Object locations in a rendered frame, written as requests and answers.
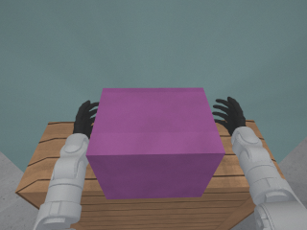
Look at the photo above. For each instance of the left robot hand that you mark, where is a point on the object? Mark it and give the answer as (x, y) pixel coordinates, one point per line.
(83, 123)

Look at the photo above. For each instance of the right robot upper arm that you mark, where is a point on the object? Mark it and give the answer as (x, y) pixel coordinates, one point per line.
(280, 215)

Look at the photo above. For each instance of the robot right forearm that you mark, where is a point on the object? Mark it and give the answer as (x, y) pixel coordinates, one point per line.
(264, 180)

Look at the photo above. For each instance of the robot left forearm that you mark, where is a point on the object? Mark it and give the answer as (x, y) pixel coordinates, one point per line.
(62, 205)

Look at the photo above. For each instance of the right robot hand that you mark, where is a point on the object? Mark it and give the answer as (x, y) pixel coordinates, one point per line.
(235, 116)

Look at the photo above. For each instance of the carton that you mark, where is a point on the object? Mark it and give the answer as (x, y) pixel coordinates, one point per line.
(154, 142)

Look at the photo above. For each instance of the pedestal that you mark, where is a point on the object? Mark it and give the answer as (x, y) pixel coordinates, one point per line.
(225, 202)

